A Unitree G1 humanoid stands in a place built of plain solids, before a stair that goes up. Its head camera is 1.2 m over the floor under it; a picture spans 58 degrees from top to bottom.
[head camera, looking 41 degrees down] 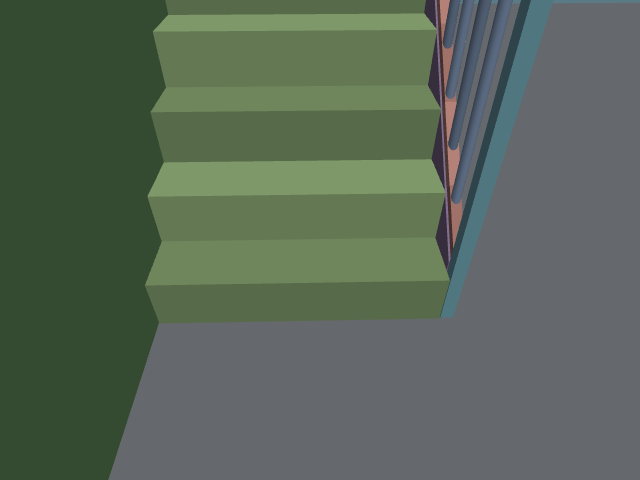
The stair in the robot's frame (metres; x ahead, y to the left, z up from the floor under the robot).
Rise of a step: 0.19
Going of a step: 0.21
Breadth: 0.97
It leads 1 degrees to the left of straight ahead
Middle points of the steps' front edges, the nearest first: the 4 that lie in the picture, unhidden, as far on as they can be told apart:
0.95 0.07 0.19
1.17 0.07 0.38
1.38 0.08 0.58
1.59 0.08 0.77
